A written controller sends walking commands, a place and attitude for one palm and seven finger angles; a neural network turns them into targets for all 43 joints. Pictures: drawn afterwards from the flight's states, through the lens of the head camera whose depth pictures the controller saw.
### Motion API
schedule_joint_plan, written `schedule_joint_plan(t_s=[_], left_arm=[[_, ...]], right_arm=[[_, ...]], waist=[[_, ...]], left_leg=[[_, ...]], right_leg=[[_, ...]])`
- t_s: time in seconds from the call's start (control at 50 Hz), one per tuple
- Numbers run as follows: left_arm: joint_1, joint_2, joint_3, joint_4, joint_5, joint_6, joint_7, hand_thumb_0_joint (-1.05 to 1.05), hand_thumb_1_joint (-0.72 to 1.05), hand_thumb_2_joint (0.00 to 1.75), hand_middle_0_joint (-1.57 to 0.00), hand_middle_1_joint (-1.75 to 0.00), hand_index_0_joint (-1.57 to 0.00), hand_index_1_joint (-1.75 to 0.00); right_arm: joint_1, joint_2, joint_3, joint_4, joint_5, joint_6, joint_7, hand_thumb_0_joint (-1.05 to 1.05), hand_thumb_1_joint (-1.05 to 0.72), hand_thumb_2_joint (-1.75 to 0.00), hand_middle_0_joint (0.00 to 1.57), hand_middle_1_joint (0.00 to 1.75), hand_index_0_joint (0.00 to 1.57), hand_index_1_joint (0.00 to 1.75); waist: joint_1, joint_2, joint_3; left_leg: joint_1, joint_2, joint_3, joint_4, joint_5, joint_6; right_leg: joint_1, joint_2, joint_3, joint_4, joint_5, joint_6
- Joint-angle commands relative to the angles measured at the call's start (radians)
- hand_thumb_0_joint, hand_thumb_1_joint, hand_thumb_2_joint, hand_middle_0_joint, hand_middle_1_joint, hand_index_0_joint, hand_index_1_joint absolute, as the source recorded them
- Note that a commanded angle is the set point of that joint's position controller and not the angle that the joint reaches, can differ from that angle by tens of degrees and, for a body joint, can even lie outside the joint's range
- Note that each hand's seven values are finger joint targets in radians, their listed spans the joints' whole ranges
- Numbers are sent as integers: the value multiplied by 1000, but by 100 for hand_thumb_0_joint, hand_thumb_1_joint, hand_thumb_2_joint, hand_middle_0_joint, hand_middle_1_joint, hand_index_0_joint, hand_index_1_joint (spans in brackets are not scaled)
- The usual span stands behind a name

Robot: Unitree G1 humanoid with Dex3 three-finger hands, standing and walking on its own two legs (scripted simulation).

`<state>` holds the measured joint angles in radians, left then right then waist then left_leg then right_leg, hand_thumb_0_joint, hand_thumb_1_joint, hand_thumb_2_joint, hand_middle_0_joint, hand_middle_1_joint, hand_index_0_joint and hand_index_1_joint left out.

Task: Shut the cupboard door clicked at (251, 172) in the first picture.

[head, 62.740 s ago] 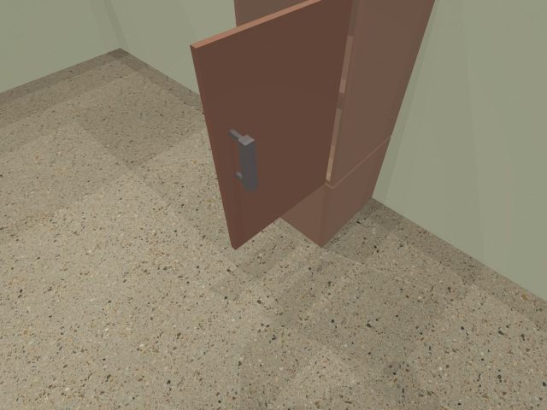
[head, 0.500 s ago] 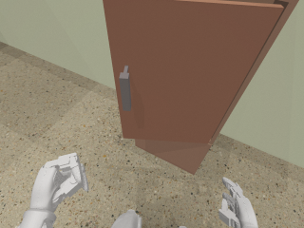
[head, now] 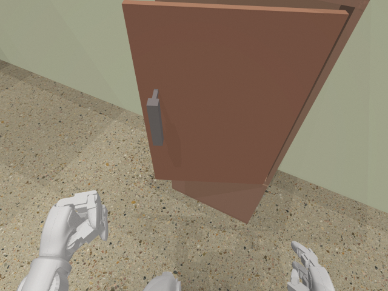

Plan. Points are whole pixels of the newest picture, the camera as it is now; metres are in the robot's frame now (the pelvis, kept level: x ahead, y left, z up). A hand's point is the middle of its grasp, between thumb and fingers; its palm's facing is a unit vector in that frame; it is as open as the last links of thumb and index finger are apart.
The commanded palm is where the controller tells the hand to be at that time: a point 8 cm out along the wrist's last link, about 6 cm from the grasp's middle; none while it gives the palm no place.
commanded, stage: raise the hand and make a fist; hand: left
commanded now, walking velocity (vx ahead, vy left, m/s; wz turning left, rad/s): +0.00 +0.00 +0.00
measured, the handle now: (157, 117) +0.50 +0.13 +0.06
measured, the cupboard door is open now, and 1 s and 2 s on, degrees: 25 25 23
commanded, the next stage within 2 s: bring the fist close to the handle in 0.12 s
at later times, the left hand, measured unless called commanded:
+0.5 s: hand (127, 199) +0.27 +0.15 +0.07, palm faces -0.03 -1.00 -0.01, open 3.1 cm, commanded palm +0.26 +0.21 +0.07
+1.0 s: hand (157, 163) +0.36 +0.11 +0.06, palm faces -0.03 -1.00 +0.00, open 3.1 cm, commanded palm +0.34 +0.16 +0.07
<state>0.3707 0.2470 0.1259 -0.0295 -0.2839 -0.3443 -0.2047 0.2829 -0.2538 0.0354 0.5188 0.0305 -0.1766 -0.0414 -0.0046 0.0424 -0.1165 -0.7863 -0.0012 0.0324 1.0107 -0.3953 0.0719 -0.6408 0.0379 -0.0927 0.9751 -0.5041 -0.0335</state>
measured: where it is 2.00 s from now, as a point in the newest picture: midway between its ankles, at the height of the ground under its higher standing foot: outside the picture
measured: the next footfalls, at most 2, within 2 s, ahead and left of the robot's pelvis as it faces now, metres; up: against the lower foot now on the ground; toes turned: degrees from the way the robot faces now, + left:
none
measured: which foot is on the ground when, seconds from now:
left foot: down 0.00-1.00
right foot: down 0.00-1.00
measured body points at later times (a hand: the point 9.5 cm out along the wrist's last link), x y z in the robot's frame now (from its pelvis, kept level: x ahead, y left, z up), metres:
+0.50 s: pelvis +0.00 -0.02 +0.00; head +0.04 -0.02 +0.44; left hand +0.27 +0.20 +0.07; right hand +0.18 -0.25 -0.09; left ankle +0.06 +0.07 -0.67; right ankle -0.01 -0.10 -0.67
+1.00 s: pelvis +0.01 -0.02 +0.00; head +0.06 -0.02 +0.45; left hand +0.35 +0.16 +0.07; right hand +0.15 -0.26 -0.10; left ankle +0.06 +0.07 -0.67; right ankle -0.01 -0.10 -0.67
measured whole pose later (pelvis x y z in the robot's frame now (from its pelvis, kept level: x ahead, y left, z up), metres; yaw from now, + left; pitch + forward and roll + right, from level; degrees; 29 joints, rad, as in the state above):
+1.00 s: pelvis +0.01 -0.02 +0.00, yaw -1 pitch +12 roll -1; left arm -0.20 0.17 0.05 0.42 -0.18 -0.33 -0.05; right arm 0.25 -0.25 0.02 0.61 0.03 -0.09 -0.01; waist -0.03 0.03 -0.12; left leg -0.81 0.01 0.05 1.00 -0.40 0.05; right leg -0.69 0.04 -0.07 1.00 -0.52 -0.05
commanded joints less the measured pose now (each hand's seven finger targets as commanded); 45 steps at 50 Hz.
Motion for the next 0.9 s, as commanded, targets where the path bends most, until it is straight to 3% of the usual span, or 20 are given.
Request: schedule_joint_plan(t_s=[0.0,0.14,0.2,0.24,0.28,0.36,0.4,0.44,0.46,0.52,0.56,0.64,0.7,0.8,0.88], left_arm=[[-80,113,66,-220,-12,-89,3,0,90,90,-130,-150,-130,-150],[-79,137,80,-208,-13,-73,-2,0,90,90,-130,-150,-130,-150],[-84,117,68,-211,-15,-70,-3,0,90,90,-130,-150,-130,-150],[-190,122,58,-192,-11,-69,2,0,90,90,-130,-150,-130,-150],[-284,97,28,-164,-3,-74,2,0,90,90,-130,-150,-130,-150],[-317,113,39,-129,3,-55,5,0,90,90,-130,-150,-130,-150],[-312,100,27,-113,7,-37,11,0,90,90,-130,-150,-130,-150],[-332,130,56,-72,14,-17,26,0,90,90,-130,-150,-130,-150],[-360,98,23,-65,19,-11,30,0,90,90,-130,-150,-130,-150],[-443,112,48,0,27,-11,53,0,90,90,-130,-150,-130,-150],[-474,89,30,14,31,-18,61,0,90,90,-130,-150,-130,-150],[-512,100,37,42,41,-41,70,0,90,90,-130,-150,-130,-150],[-543,65,3,70,47,-46,78,0,90,90,-130,-150,-130,-150],[-711,43,-30,131,73,-51,115,0,90,90,-130,-150,-130,-150],[-818,23,-47,191,95,-58,155,0,90,90,-130,-150,-130,-150]], right_arm=[[-78,-126,-59,-158,7,-56,-6,0,-90,-90,20,30,20,30],[-76,-126,-58,-155,8,-48,-10,0,-90,-90,20,30,20,30],[-79,-120,-56,-159,12,-47,-11,0,-90,-90,20,30,20,30],[-74,-125,-52,-143,9,-47,-16,0,-90,-90,20,30,20,30],[-82,-123,-52,-130,11,-51,-18,0,-90,-90,20,30,20,30],[-77,-123,-55,-122,12,-53,-17,0,-90,-90,20,30,20,30],[-74,-118,-53,-125,15,-46,-12,0,-90,-90,20,30,20,30],[-67,-125,-52,-120,14,-32,-10,0,-90,-90,20,30,20,30],[-76,-117,-49,-123,14,-27,-7,0,-90,-90,20,30,20,30],[-77,-119,-50,-109,13,-12,-5,0,-90,-90,20,30,20,30],[-77,-118,-52,-109,11,-7,-1,0,-90,-90,20,30,20,30],[-65,-122,-60,-95,8,3,7,0,-90,-90,20,30,20,30],[-60,-121,-63,-89,9,13,13,0,-90,-90,20,30,20,30],[-53,-124,-66,-62,8,27,15,0,-90,-90,20,30,20,30],[-46,-126,-68,-48,2,37,17,0,-90,-90,20,30,20,30]], waist=[[11,24,-164],[11,6,-151],[10,10,-155],[-15,-22,-137],[-29,-7,-139],[-5,11,-224],[1,1,-231],[4,-19,-222],[-2,-10,-205],[-8,-32,-183],[-4,-34,-203],[3,-14,-257],[-9,-37,-253],[-31,-31,-236],[-35,-28,-273]], left_leg=[[217,16,-125,-180,50,-45],[192,13,-115,-162,66,-38],[191,11,-105,-157,65,-38],[163,12,-109,-135,47,-33],[158,12,-104,-119,35,-32],[185,10,-97,-115,91,-31],[207,9,-92,-126,131,-31],[196,9,-91,-130,147,-30],[194,8,-85,-133,142,-30],[180,9,-82,-133,130,-33],[192,9,-80,-133,146,-32],[219,8,-74,-126,197,-33],[236,11,-72,-132,203,-32],[245,14,-80,-134,166,-35],[273,17,-87,-134,163,-37]], right_leg=[[-42,0,56,-144,128,-4],[-29,1,75,-153,142,0],[-28,-4,77,-158,134,3],[-49,-4,92,-163,113,7],[-73,-9,100,-162,92,9],[-17,-16,116,-157,153,8],[8,-16,109,-158,214,12],[22,-13,113,-162,236,15],[18,-19,113,-167,238,17],[9,-21,120,-173,225,18],[20,-23,121,-171,249,19],[44,-24,123,-151,326,21],[27,-21,110,-152,342,23],[-25,-19,102,-153,288,18],[-45,-15,95,-147,275,15]])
